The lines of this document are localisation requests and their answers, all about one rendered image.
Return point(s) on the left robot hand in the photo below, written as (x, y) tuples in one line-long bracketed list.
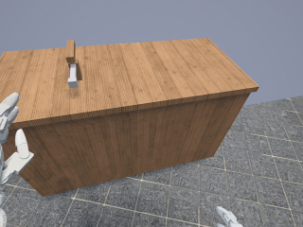
[(18, 160)]

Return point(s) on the right robot hand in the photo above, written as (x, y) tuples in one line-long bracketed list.
[(228, 217)]

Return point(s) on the counter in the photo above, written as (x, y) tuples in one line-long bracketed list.
[(138, 107)]

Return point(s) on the tap lever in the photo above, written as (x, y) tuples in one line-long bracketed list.
[(72, 81)]

